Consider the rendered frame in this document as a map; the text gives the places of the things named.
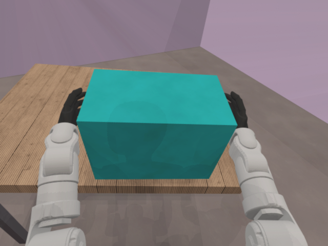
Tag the left robot upper arm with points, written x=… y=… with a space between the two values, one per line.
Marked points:
x=64 y=237

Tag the right robot upper arm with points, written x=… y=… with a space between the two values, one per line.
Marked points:
x=273 y=233

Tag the table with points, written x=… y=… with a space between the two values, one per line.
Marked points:
x=27 y=114

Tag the robot right hand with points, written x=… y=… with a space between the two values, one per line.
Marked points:
x=238 y=109

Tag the robot left hand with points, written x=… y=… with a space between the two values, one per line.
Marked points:
x=70 y=110

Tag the robot right forearm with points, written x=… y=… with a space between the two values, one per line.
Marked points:
x=261 y=198

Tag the carton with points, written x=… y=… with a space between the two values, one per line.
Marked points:
x=154 y=125

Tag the robot left forearm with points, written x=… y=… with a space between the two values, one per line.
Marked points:
x=57 y=202

